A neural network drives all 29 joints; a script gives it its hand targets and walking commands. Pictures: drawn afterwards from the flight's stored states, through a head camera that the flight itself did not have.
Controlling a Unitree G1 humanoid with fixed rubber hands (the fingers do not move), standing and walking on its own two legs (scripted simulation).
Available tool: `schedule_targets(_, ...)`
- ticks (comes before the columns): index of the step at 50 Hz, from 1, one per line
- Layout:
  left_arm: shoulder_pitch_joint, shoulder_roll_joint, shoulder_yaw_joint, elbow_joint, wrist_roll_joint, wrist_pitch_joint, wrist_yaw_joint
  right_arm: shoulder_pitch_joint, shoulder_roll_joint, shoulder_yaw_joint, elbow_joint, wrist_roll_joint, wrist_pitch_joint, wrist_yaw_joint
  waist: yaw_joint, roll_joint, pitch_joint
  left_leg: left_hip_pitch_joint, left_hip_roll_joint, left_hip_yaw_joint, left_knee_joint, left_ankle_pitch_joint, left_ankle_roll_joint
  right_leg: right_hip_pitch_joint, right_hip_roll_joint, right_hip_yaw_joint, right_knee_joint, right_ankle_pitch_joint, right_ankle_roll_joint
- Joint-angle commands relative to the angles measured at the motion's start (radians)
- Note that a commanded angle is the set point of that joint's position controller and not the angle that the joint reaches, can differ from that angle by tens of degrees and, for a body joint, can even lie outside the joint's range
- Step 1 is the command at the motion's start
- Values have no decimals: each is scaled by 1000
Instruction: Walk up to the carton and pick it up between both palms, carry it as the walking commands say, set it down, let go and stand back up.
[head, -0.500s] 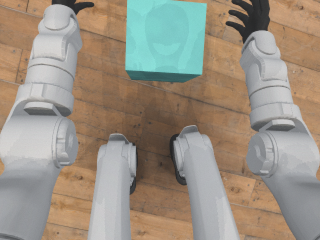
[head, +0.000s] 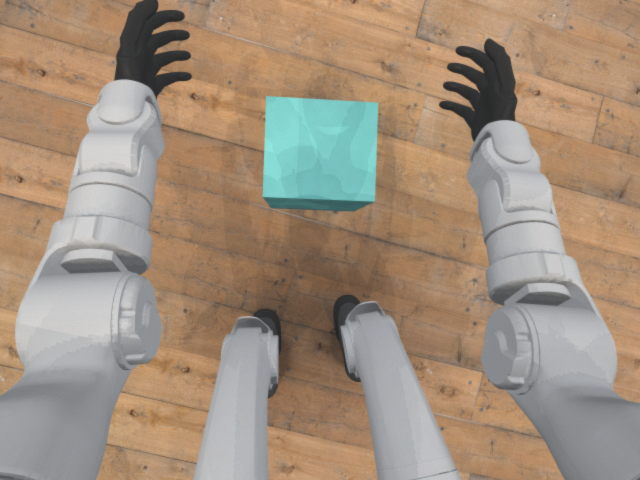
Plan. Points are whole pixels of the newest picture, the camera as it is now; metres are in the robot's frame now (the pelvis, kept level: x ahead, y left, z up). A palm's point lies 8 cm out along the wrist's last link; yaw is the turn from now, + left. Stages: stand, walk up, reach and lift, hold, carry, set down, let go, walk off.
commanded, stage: set down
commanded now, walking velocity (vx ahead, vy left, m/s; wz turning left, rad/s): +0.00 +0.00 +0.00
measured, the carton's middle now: (317, 162) +0.51 -0.06 -0.49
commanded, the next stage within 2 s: let go in 0.20 s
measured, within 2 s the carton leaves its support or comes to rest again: neither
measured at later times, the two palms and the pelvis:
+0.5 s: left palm (110, 121) +0.48 +0.16 -0.05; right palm (525, 141) +0.43 -0.23 -0.05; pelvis +0.04 +0.00 +0.08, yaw +0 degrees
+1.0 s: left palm out of the picture +0.30 +0.22 +0.07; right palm out of the picture +0.26 -0.23 +0.08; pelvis +0.09 +0.00 +0.15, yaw +0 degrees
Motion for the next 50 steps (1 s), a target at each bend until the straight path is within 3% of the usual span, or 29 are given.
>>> schedule_targets(1, -201, 83, 23, -110, 22, -32, -10, -176, -79, -20, -99, -26, -33, 8, -27, 34, -919, 562, 5, 38, -186, 336, -33, 624, -1, -69, -170, 417, 53)
schedule_targets(14, -82, -3, 88, -88, 135, -68, -2, -68, -45, -76, -38, -129, -86, 52, -15, 38, -812, 710, 25, 8, -364, 446, -51, 717, -4, -53, -343, 476, 48)
schedule_targets(18, 20, -30, 77, -165, 148, -77, 23, 19, -66, -64, -93, -136, -102, 68, -10, 36, -925, 847, 27, -7, -382, 602, -51, 796, 2, -50, -364, 584, 43)
schedule_targets(23, 281, -83, 26, -357, 143, -81, 65, 256, -93, 1, -228, -138, -107, 109, -1, 19, -1098, 1046, 33, -34, -405, 846, -52, 969, 5, -34, -394, 762, 27)
schedule_targets(28, 526, -86, -17, -489, 118, -79, 59, 485, -93, 73, -317, -121, -94, 151, -9, -38, -940, 949, 18, -13, -513, 678, -51, 1222, -22, 3, -449, 818, 18)
schedule_targets(36, 790, -72, -56, -407, 89, -120, 5, 758, -72, 170, -251, -57, -129, 163, 16, -4, -446, 1021, 30, 3, -689, 335, -45, 1263, -44, 19, -628, 519, 24)
schedule_targets(40, 976, -55, -63, -407, 84, -141, -11, 929, -76, 204, -276, -54, -146, 151, 32, -9, -331, 1145, 42, 8, -748, 309, -37, 1346, -45, 8, -691, 472, 30)
schedule_targets(50, 1249, -18, -129, -546, 33, -149, -50, 1156, -114, 256, -432, -37, -142, 129, 62, -49, -91, 1430, 57, 20, -884, 356, -29, 1581, -39, -14, -838, 455, 16)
